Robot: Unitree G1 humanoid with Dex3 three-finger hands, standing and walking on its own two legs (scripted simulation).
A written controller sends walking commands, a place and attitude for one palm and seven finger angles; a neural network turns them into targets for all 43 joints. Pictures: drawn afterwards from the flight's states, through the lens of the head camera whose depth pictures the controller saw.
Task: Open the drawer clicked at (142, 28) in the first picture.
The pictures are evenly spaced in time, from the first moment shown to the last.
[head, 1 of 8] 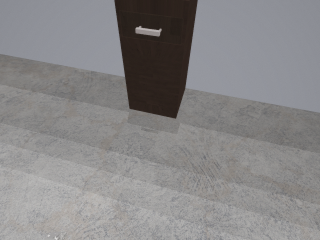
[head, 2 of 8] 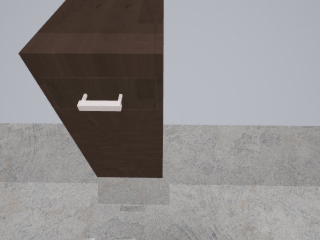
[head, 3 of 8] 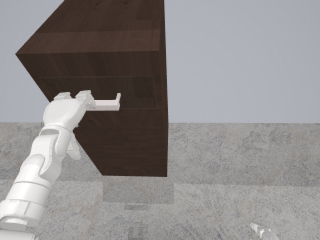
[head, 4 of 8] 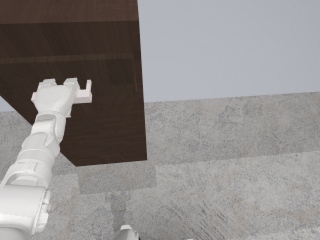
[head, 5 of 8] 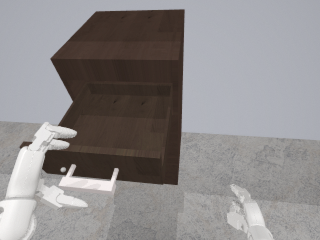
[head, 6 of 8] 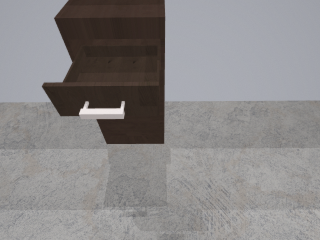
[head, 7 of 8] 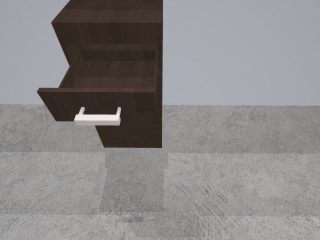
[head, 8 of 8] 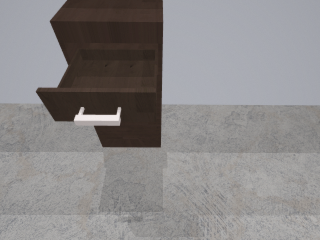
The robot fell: no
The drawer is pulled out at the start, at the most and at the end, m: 0.00 0.30 0.30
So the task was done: yes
